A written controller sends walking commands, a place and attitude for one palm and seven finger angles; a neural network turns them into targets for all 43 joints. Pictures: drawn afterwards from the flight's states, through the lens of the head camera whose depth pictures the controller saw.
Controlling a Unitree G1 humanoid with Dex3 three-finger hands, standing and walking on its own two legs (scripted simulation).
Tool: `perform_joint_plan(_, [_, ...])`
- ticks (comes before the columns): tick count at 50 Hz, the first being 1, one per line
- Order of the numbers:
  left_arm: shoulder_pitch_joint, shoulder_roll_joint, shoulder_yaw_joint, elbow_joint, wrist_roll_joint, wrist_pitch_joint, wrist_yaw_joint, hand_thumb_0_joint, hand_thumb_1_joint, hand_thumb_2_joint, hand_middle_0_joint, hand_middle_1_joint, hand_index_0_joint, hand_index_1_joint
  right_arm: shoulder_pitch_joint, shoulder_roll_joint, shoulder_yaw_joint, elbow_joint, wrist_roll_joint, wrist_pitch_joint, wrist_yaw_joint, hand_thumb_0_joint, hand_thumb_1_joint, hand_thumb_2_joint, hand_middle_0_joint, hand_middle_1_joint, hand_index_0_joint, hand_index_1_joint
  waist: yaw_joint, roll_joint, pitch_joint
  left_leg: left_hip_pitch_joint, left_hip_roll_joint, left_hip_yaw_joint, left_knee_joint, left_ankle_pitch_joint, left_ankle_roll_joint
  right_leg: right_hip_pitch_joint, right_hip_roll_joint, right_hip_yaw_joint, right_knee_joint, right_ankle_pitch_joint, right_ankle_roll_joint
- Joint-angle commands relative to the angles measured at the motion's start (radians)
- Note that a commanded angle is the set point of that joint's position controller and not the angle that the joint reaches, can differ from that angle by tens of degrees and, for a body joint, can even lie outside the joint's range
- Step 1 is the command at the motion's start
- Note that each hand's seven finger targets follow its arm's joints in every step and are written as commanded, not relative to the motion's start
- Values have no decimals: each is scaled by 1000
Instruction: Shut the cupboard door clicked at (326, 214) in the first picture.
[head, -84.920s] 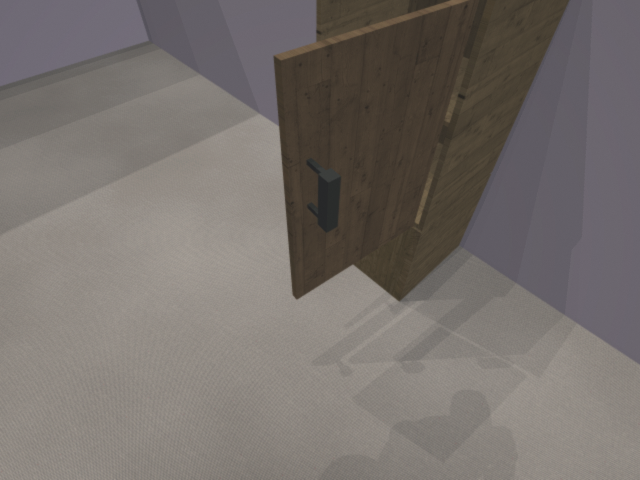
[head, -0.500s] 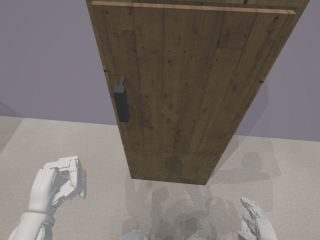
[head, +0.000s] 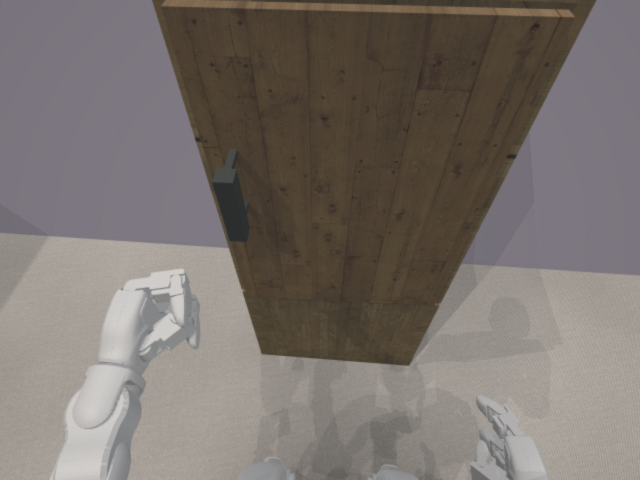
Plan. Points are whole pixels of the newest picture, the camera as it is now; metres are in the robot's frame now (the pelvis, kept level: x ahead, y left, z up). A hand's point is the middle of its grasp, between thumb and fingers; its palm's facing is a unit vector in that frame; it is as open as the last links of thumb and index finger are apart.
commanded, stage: bring the fist close to the handle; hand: left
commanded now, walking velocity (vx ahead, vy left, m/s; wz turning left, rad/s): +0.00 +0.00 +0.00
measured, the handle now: (236, 195) +0.48 +0.15 +0.07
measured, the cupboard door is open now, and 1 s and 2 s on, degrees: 2 2 0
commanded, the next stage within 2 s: push the door shut along its arc in 1.04 s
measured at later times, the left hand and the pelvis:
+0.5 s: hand (230, 271) +0.35 +0.14 +0.07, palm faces -0.04 -1.00 -0.01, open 3.1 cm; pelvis +0.01 +0.00 +0.01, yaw -1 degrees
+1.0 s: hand (238, 256) +0.37 +0.13 +0.07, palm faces -0.01 -1.00 -0.01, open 3.1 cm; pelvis +0.00 +0.00 +0.01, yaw -1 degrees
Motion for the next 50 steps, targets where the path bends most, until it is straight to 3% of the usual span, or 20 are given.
perform_joint_plan(1, [-209,102,50,-149,-10,-66,23,0,900,900,-1300,-1500,-1300,-1500,-37,-124,-61,-142,3,-43,-3,0,-900,-900,200,300,200,300,-10,-27,-197,71,-19,-37,-171,206,-1,184,-7,104,-171,200,28])
perform_joint_plan(2, [-235,107,48,-147,-1,-70,28,0,900,900,-1300,-1500,-1300,-1500,-36,-126,-63,-137,2,-41,-1,0,-900,-900,200,300,200,300,-13,-8,-200,84,-17,-39,-173,211,-2,174,-5,99,-165,209,25])
perform_joint_plan(4, [-217,97,45,-129,2,-75,38,0,900,900,-1300,-1500,-1300,-1500,-28,-128,-67,-140,-1,-36,3,0,-900,-900,200,300,200,300,-4,-37,-231,95,-17,-38,-174,244,0,201,-3,95,-159,249,24])
perform_joint_plan(6, [-280,95,40,-98,12,-79,48,0,900,900,-1300,-1500,-1300,-1500,-28,-126,-65,-128,-1,-28,6,0,-900,-900,200,300,200,300,-16,-32,-209,85,-18,-34,-175,232,-2,190,-8,98,-163,246,26])
perform_joint_plan(14, [-422,90,35,-37,32,-118,77,0,900,900,-1300,-1500,-1300,-1500,-20,-126,-75,-98,-4,-7,12,0,-900,-900,200,300,200,300,-16,-23,-276,118,-16,-28,-173,281,1,210,-6,101,-148,309,23])
perform_joint_plan(17, [-466,40,-15,-2,39,-122,81,0,900,900,-1300,-1500,-1300,-1500,-18,-122,-77,-89,-2,2,18,0,-900,-900,200,300,200,300,-29,-28,-273,138,-13,-29,-176,286,-2,189,-5,93,-147,322,25])
perform_joint_plan(20, [-502,58,5,50,45,-116,95,0,900,900,-1300,-1500,-1300,-1500,-9,-127,-79,-80,-3,14,18,0,-900,-900,200,300,200,300,-28,-56,-271,126,-13,-30,-180,286,-1,197,-6,95,-152,327,25])
perform_joint_plan(25, [-598,46,-3,83,63,-128,123,0,900,900,-1300,-1500,-1300,-1500,-4,-122,-81,-71,-6,31,23,0,-900,-900,200,300,200,300,-33,-42,-306,150,-12,-29,-178,308,-3,193,-5,92,-145,350,24])
perform_joint_plan(26, [-597,42,1,95,62,-132,127,0,900,900,-1300,-1500,-1300,-1500,-3,-120,-81,-71,-7,32,25,0,-900,-900,200,300,200,300,-24,-36,-305,144,-13,-27,-180,307,-5,203,-6,95,-145,352,23])
perform_joint_plan(32, [-746,25,-18,214,83,-146,154,0,900,900,-1300,-1500,-1300,-1500,7,-122,-81,-44,-8,48,29,0,-900,-900,200,300,200,300,-52,-40,-276,140,-10,-32,-181,259,-6,147,-3,91,-154,301,23])
perform_joint_plan(34, [-706,59,23,231,86,-153,162,0,900,900,-1300,-1500,-1300,-1500,15,-127,-86,-51,-11,54,31,0,-900,-900,200,300,200,300,-30,-43,-317,144,-12,-28,-183,286,-4,180,0,94,-151,326,20])
perform_joint_plan(35, [-689,41,11,233,85,-153,160,0,900,900,-1300,-1500,-1300,-1500,11,-122,-83,-57,-11,57,34,0,-900,-900,200,300,200,300,-26,-28,-328,144,-15,-21,-187,293,-5,197,-3,96,-150,343,21])
perform_joint_plan(38, [-677,59,31,244,84,-162,159,0,900,900,-1300,-1500,-1300,-1500,13,-121,-84,-62,-10,68,38,0,-900,-900,200,300,200,300,-18,-52,-318,128,-14,-17,-197,285,-6,216,-2,99,-157,343,21])
perform_joint_plan(40, [-665,50,25,236,81,-168,155,0,900,900,-1300,-1500,-1300,-1500,14,-121,-85,-66,-10,73,39,0,-900,-900,200,300,200,300,-19,-57,-321,130,-14,-13,-199,294,-3,224,-2,100,-160,358,23])
perform_joint_plan(41, [-673,48,22,239,78,-170,152,0,900,900,-1300,-1500,-1300,-1500,15,-122,-85,-65,-9,75,39,0,-900,-900,200,300,200,300,-28,-83,-310,120,-15,-11,-198,275,0,223,-3,104,-169,346,26])
perform_joint_plan(43, [-714,57,22,247,79,-179,149,0,900,900,-1300,-1500,-1300,-1500,9,-124,-82,-60,-8,78,36,0,-900,-900,200,300,200,300,-40,-71,-266,106,-14,-11,-205,226,-1,195,-4,107,-182,287,26])
perform_joint_plan(47, [-770,26,-11,236,78,-199,148,0,900,900,-1300,-1500,-1300,-1500,8,-123,-86,-49,-9,70,32,0,-900,-900,200,300,200,300,-51,-21,-288,142,-12,-19,-199,217,-1,159,0,99,-176,265,23])
perform_joint_plan(49, [-779,67,19,247,77,-205,146,0,900,900,-1300,-1500,-1300,-1500,16,-129,-88,-42,-9,68,27,0,-900,-900,200,300,200,300,-50,-33,-298,132,-14,-19,-193,217,1,170,0,107,-177,264,24])
perform_joint_plan(50, [-772,55,12,262,79,-202,144,0,900,900,-1300,-1500,-1300,-1500,13,-127,-86,-40,-9,68,28,0,-900,-900,200,300,200,300,-45,-26,-303,131,-15,-19,-197,217,0,171,-2,106,-175,265,23])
